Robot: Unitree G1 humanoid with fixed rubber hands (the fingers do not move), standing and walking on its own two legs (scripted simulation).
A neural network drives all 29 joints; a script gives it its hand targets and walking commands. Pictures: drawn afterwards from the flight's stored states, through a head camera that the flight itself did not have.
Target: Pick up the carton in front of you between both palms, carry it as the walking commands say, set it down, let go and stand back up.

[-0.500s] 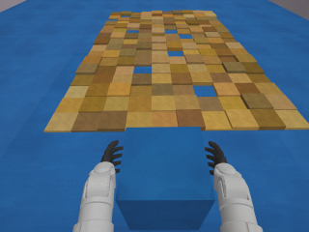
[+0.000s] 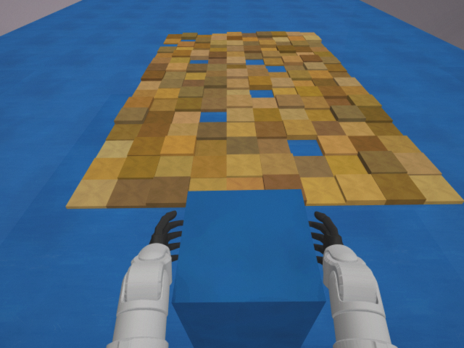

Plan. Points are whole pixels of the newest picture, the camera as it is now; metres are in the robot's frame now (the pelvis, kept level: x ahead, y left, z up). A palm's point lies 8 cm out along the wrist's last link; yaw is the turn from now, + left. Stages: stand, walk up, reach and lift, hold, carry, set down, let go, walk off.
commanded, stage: hold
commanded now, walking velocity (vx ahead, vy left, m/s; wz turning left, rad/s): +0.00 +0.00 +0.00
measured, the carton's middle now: (245, 272) +0.29 +0.00 -0.02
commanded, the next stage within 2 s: carry in 1.14 s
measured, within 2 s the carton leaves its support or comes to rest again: neither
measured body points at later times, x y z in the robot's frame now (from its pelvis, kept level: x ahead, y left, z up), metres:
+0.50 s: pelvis +0.00 +0.00 +0.00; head -0.05 +0.00 +0.45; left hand +0.30 +0.15 +0.04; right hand +0.30 -0.15 +0.04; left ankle +0.02 +0.12 -0.75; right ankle +0.01 -0.12 -0.75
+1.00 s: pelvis +0.00 +0.00 +0.00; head -0.04 +0.00 +0.45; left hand +0.29 +0.15 +0.04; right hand +0.29 -0.15 +0.04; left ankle +0.02 +0.12 -0.75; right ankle +0.01 -0.12 -0.75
